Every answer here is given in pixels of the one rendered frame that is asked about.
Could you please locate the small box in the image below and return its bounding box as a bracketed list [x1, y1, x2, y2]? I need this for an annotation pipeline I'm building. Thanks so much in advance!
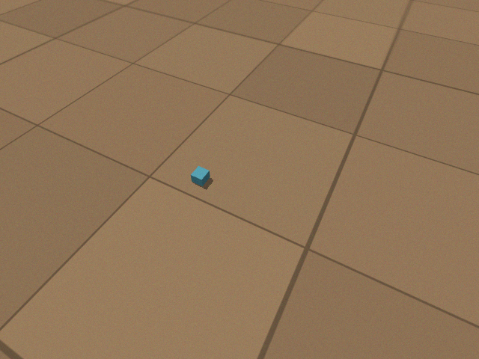
[191, 166, 210, 186]

